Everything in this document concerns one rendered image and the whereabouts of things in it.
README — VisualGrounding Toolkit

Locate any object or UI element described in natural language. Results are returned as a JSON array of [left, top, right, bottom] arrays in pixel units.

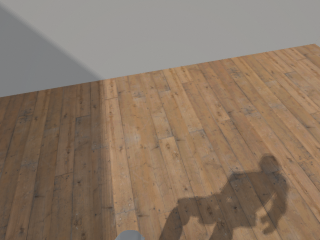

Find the robot left thigh
[[115, 230, 145, 240]]

